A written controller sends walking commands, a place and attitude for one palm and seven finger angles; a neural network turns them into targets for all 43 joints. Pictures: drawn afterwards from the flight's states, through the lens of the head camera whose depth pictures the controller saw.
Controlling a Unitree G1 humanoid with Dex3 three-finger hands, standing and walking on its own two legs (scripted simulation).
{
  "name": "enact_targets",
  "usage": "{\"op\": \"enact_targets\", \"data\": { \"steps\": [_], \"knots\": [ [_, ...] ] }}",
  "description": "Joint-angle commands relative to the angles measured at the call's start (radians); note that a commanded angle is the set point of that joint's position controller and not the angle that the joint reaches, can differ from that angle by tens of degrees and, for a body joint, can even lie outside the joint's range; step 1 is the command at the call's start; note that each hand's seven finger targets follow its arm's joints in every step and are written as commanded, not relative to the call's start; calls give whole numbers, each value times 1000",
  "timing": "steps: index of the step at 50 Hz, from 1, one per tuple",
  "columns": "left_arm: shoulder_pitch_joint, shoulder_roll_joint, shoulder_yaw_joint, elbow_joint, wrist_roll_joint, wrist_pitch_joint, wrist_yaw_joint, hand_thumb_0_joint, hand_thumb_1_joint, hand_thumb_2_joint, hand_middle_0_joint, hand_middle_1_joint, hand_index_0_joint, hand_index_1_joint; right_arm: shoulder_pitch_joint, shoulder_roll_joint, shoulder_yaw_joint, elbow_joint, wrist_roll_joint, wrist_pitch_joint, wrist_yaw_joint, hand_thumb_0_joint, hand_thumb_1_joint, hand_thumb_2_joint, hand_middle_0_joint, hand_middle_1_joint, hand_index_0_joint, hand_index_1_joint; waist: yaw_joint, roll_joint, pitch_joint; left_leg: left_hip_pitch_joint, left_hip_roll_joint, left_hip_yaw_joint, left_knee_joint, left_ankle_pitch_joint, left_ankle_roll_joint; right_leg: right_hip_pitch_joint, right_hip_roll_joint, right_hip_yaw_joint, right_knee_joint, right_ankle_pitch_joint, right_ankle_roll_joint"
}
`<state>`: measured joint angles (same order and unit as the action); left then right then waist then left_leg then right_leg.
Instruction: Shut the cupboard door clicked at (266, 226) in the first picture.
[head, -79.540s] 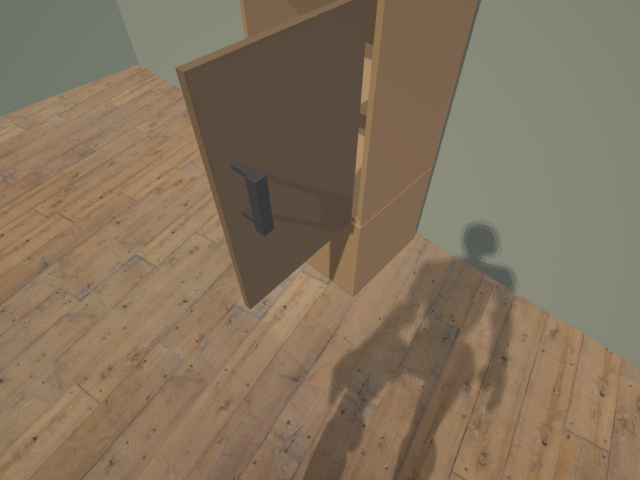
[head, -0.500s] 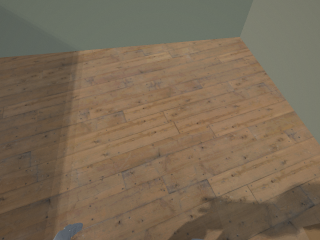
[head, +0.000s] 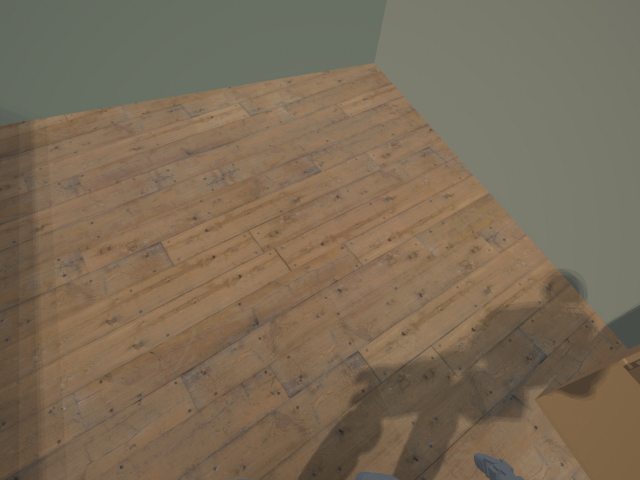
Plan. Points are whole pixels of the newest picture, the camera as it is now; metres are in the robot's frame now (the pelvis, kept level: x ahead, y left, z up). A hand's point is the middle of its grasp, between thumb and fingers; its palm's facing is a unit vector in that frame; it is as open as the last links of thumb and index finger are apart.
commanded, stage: turn to face it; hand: left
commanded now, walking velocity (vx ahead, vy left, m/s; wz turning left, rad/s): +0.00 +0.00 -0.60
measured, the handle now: out of the picture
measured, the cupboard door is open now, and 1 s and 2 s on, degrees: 3 3 3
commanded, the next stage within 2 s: take the last steps up to it in 1.62 s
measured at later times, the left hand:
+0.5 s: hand (231, 439) +0.18 +0.13 -0.15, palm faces -0.30 -0.92 -0.25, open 7.4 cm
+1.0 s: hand (281, 382) +0.27 +0.07 -0.15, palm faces -0.58 -0.78 -0.23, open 7.4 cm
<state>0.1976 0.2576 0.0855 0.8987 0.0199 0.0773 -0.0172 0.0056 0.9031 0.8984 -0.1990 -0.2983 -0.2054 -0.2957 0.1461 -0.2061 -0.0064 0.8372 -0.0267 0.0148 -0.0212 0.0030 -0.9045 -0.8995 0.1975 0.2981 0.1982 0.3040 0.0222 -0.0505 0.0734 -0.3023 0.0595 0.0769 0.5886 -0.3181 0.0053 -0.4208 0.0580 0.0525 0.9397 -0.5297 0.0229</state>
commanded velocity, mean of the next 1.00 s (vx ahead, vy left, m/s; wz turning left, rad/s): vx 0.00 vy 0.00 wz -0.60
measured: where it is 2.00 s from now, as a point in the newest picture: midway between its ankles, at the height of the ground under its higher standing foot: outside the picture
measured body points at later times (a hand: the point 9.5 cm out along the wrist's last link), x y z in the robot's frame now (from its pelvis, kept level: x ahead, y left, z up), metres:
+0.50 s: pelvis +0.02 -0.03 +0.00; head +0.07 -0.05 +0.45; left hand +0.20 +0.18 -0.13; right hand +0.02 -0.32 -0.13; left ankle +0.05 +0.10 -0.68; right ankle -0.01 -0.14 -0.73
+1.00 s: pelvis +0.05 -0.03 +0.00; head +0.08 -0.05 +0.45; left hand +0.30 +0.11 -0.13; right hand -0.08 -0.26 -0.14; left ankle +0.10 +0.09 -0.73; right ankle -0.04 -0.12 -0.71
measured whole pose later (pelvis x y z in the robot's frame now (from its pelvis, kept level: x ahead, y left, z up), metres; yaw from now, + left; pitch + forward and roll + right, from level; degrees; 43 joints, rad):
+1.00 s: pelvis +0.05 -0.03 +0.00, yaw -37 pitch +1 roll -2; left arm 0.12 0.25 0.09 0.88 0.02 0.08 -0.04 0.01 0.91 0.90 -0.19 -0.30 -0.20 -0.29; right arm 0.26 -0.23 -0.03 0.91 -0.03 0.03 -0.01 0.00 -0.90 -0.90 0.20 0.30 0.20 0.30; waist -0.03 0.03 0.09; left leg -0.24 0.18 0.25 0.59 -0.34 -0.03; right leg -0.34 -0.02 -0.08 0.73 -0.40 0.03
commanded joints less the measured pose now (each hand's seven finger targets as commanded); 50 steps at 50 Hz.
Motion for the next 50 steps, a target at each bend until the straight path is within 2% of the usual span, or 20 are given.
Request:
{"op": "enact_targets", "data": {
  "steps": [1, 9, 12, 13, 14, 15, 16, 18, 20, 27, 29, 30, 31, 32, 33, 35, 38, 46, 48, 50],
  "knots": [
    [-49, 74, 20, -110, -2, -25, -17, 0, 900, 900, -200, -300, -200, -300, 63, -212, -62, -61, -8, -17, -26, 0, -900, -900, 200, 300, 200, 300, -31, 214, -108, 240, 291, -134, -194, 665, 136, -161, -83, -43, 215, 20, 35],
    [-101, 47, 7, -131, 0, -26, -31, 0, 900, 900, -200, -300, -200, -300, 94, -241, -87, -21, -6, -6, -9, 0, -900, -900, 200, 300, 200, 300, -58, 300, -105, 207, 298, 13, -137, 567, 99, 25, -61, -162, -164, 107, 10],
    [13, 87, 17, -98, 3, -39, -25, 0, 900, 900, -200, -300, -200, -300, 54, -249, -94, -26, 3, -1, -2, 0, -900, -900, 200, 300, 200, 300, 16, 203, -130, 86, 257, 77, 44, 415, 20, 266, -54, -166, -438, 345, -23],
    [90, 173, 30, -77, 10, -52, -15, 0, 900, 900, -200, -300, -200, -300, 61, -203, -88, -43, 14, 0, 7, 0, -900, -900, 200, 300, 200, 300, 50, 5, -179, -60, 179, 133, 241, 242, -38, 447, -198, 14, -526, 536, -81],
    [153, 265, 47, -57, 8, -62, 1, 0, 900, 900, -200, -300, -200, -300, -3, -128, -65, -93, 17, 1, 8, 0, -900, -900, 200, 300, 200, 300, 85, -247, -165, -307, 21, 111, 476, -336, -84, 506, -428, 335, -558, 908, -204],
    [168, 283, 44, -56, -6, -57, 12, 0, 900, 900, -200, -300, -200, -300, -32, -148, -58, -109, 18, 15, -5, 0, -900, -900, 200, 300, 200, 300, 89, -173, -147, -326, 38, -44, 586, -349, -77, 413, -470, 354, -572, 889, -265],
    [98, 256, 46, -70, 0, -57, 24, 0, 900, 900, -200, -300, -200, -300, -25, -145, -61, -95, 18, 17, -13, 0, -900, -900, 200, 300, 200, 300, 52, -263, -145, -376, 44, -82, 642, -304, -80, 403, -425, 382, -592, 778, -267],
    [-32, 187, 27, -105, 0, -49, 32, 0, 900, 900, -200, -300, -200, -300, -2, -167, -64, -57, 14, 14, -7, 0, -900, -900, 200, 300, 200, 300, -3, -154, -121, -313, 75, -96, 614, -167, -87, 310, -343, 245, -579, 652, -231],
    [-50, 176, 18, -116, 3, -56, 28, 0, 900, 900, -200, -300, -200, -300, 34, -142, -56, -39, 12, 16, 2, 0, -900, -900, 200, 300, 200, 300, -24, -103, -146, -236, 47, -59, 508, -122, -96, 275, -292, 170, -555, 712, -209],
    [-41, 195, 30, -105, 8, -48, 19, 0, 900, 900, -200, -300, -200, -300, 52, -122, -53, -49, 20, 8, 0, 0, -900, -900, 200, 300, 200, 300, -21, -103, -125, -94, -21, -33, 155, -89, -86, 206, -263, 264, -540, 618, -201],
    [-71, 185, 29, -107, 1, -41, 17, 0, 900, 900, -200, -300, -200, -300, 122, -126, -54, -32, 20, 0, -6, 0, -900, -900, 200, 300, 200, 300, -60, -92, -129, 48, -33, -30, -32, 41, -79, 125, -226, 266, -492, 546, -149],
    [-81, 157, 23, -115, -6, -35, 15, 0, 900, 900, -200, -300, -200, -300, 160, -155, -58, -20, 18, -9, -10, 0, -900, -900, 200, 300, 200, 300, -76, -33, -134, 161, 8, -63, -167, 91, -64, 36, -173, 231, -434, 448, -102],
    [-41, 90, 12, -130, -14, -30, 7, 0, 900, 900, -200, -300, -200, -300, 169, -248, -72, -22, 2, -20, -13, 0, -900, -900, 200, 300, 200, 300, -68, 235, -145, 256, 223, -293, -277, 106, 9, -115, -29, 119, -253, 196, -42],
    [-41, 77, 7, -150, -12, -33, 1, 0, 900, 900, -200, -300, -200, -300, 184, -306, -81, -43, -4, -15, -16, 0, -900, -900, 200, 300, 200, 300, -72, 369, -132, 211, 418, -448, -331, 173, 121, -162, 5, -20, -11, -97, -4],
    [-61, 105, 12, -141, 2, -28, 1, 0, 900, 900, -200, -300, -200, -300, 163, -286, -75, -37, -7, -18, -20, 0, -900, -900, 200, 300, 200, 300, -72, 351, -119, 152, 432, -446, -322, 223, 154, -160, -39, 19, 146, -87, 2],
    [-48, 102, 27, -112, 3, -29, -15, 0, 900, 900, -200, -300, -200, -300, 92, -229, -61, -59, -8, -25, -23, 0, -900, -900, 200, 300, 200, 300, -29, 233, -91, 133, 337, -271, -277, 392, 132, -160, -70, -6, 268, 18, 20],
    [-54, 68, 20, -99, -3, -22, -24, 0, 900, 900, -200, -300, -200, -300, 94, -200, -56, -47, -3, -26, -27, 0, -900, -900, 200, 300, 200, 300, -33, 218, -112, 222, 285, -96, -221, 575, 116, -158, -92, -54, 218, 75, 39],
    [-117, 35, 8, -113, -1, -22, -27, 0, 900, 900, -200, -300, -200, -300, 141, -228, -84, 8, -7, -11, -10, 0, -900, -900, 200, 300, 200, 300, -66, 287, -99, 198, 317, 15, -180, 515, 109, -1, -78, -145, -116, 79, 16],
    [-94, 46, 6, -110, 0, -31, -24, 0, 900, 900, -200, -300, -200, -300, 130, -237, -90, 11, -4, -8, -5, 0, -900, -900, 200, 300, 200, 300, -52, 259, -111, 181, 315, 35, -121, 488, 84, 86, -61, -162, -266, 145, -1],
    [26, 91, 17, -76, 2, -41, -17, 0, 900, 900, -200, -300, -200, -300, 96, -235, -94, 2, 6, -6, 1, 0, -900, -900, 200, 300, 200, 300, 16, 166, -152, 72, 263, 96, 50, 358, 8, 306, -79, -132, -504, 368, -33]
  ]
}}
